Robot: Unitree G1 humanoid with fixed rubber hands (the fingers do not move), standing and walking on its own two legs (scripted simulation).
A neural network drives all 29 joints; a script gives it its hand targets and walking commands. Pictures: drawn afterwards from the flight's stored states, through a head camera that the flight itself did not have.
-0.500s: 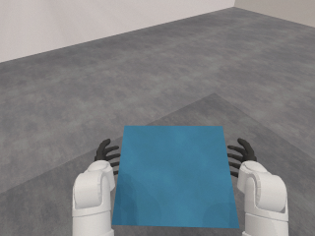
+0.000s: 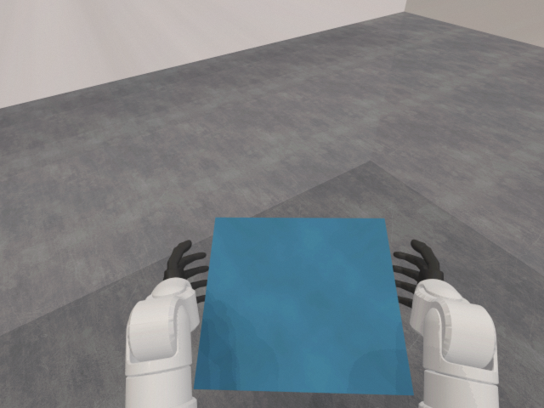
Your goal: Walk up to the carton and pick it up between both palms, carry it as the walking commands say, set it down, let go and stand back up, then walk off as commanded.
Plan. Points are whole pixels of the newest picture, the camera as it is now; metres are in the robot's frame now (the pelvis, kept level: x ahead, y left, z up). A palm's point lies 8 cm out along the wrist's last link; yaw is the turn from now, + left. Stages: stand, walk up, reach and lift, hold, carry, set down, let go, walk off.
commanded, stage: carry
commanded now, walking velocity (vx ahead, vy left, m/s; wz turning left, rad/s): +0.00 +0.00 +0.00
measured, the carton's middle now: (298, 307) +0.30 +0.00 -0.02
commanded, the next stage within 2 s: none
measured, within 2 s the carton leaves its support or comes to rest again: neither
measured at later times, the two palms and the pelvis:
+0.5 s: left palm (178, 281) +0.28 +0.17 +0.08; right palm (421, 283) +0.28 -0.17 +0.08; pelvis +0.02 +0.00 +0.00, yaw +0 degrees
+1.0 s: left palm (180, 276) +0.29 +0.17 +0.08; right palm (421, 279) +0.29 -0.17 +0.08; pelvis +0.02 +0.00 +0.00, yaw +0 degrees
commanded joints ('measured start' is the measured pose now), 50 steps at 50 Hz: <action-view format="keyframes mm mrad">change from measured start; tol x2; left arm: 1 -547 -918 -757 -67 -452 3 -411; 50 -541 -897 -759 -85 -444 -3 -402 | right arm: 1 -528 913 753 -52 451 13 407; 50 -519 891 746 -69 444 7 397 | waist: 1 3 13 -258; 50 1 17 -255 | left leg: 1 6 141 -117 -105 124 0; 20 33 142 -111 -86 172 5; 50 50 142 -108 -70 195 5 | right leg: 1 202 -116 130 -42 101 -22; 50 199 -98 119 -11 150 -25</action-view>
